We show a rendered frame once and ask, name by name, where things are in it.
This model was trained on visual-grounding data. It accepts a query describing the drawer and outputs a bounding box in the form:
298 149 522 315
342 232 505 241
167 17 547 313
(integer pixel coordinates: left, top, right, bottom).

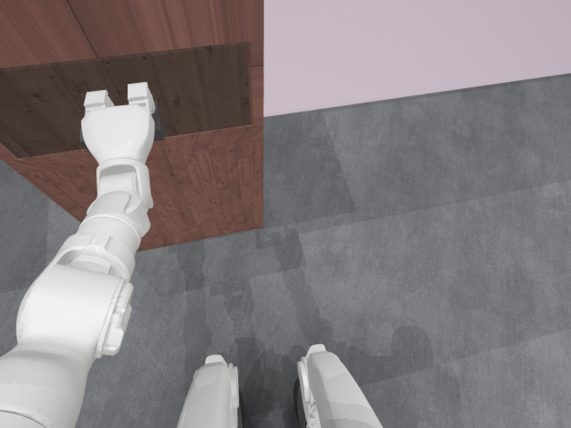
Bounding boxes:
0 42 251 158

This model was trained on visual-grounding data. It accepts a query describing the right robot shin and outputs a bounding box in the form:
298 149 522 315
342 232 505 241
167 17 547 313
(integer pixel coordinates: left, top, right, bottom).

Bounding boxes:
302 344 340 428

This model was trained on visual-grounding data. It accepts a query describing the cabinet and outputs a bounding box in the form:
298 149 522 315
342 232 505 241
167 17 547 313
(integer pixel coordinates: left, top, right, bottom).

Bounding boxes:
0 0 264 252

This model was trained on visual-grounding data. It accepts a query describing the left robot forearm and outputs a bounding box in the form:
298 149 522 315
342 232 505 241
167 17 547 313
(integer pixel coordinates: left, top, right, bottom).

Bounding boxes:
16 158 151 342

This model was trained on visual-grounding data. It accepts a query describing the left robot upper arm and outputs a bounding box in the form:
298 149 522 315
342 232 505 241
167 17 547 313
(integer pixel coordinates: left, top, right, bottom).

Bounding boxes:
0 264 134 428

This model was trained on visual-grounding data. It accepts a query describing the robot right thigh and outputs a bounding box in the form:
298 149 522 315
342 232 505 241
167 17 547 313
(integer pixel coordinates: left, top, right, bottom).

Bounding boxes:
297 351 383 428

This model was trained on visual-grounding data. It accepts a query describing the left robot hand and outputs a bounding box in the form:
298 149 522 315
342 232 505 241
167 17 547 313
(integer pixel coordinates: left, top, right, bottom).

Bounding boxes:
81 82 155 209

